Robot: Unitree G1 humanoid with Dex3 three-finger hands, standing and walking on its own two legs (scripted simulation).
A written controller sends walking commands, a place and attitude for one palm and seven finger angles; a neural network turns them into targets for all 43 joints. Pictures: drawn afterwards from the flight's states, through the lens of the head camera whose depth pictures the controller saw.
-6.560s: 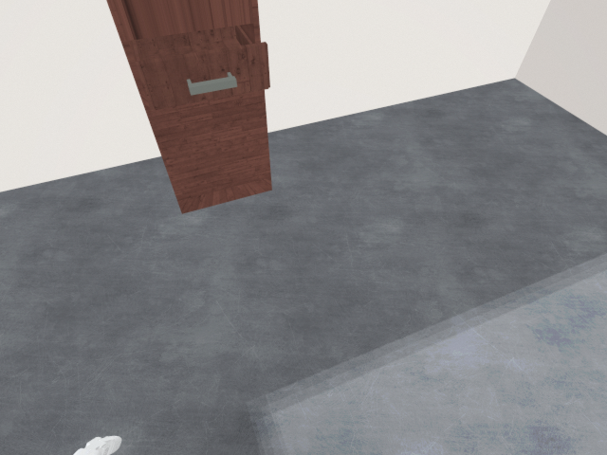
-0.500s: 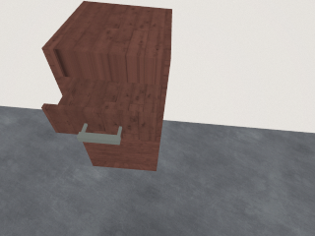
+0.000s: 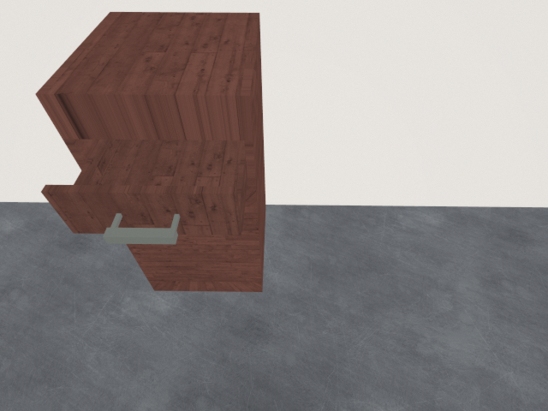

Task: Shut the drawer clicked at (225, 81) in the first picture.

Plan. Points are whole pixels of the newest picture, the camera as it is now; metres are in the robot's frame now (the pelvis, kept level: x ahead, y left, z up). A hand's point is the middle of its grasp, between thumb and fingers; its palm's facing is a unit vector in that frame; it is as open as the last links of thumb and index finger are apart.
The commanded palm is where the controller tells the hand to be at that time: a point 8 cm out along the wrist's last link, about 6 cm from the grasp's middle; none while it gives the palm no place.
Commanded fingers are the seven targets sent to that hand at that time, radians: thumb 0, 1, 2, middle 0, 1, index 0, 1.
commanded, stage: come to a stop and stand still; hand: left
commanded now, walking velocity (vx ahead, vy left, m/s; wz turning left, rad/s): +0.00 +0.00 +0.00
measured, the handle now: (144, 227) +0.46 +0.30 -0.08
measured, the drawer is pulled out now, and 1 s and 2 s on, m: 0.16 0.16 0.16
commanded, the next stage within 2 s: look again from close up in 0.16 s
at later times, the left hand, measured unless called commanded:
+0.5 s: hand out of the picture -0.01 +0.20 -0.17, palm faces +0.01 -0.98 -0.20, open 7.3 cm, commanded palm none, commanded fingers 0.00 0.90 0.90 -0.20 -0.30 -0.20 -0.30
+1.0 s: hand out of the picture -0.02 +0.20 -0.18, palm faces +0.01 -0.99 -0.16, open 7.3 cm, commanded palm none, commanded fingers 0.00 0.90 0.90 -0.20 -0.30 -0.20 -0.30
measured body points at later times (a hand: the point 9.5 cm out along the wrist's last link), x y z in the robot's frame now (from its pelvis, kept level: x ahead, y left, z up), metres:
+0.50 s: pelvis -0.01 +0.03 +0.00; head -0.02 +0.02 +0.45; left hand -0.01 +0.25 -0.16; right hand -0.02 -0.18 -0.17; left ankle -0.01 +0.15 -0.74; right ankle +0.00 -0.07 -0.74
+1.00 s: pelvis -0.01 +0.04 +0.00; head +0.00 +0.04 +0.45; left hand -0.02 +0.25 -0.16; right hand -0.02 -0.17 -0.16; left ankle -0.01 +0.15 -0.74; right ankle +0.00 -0.07 -0.74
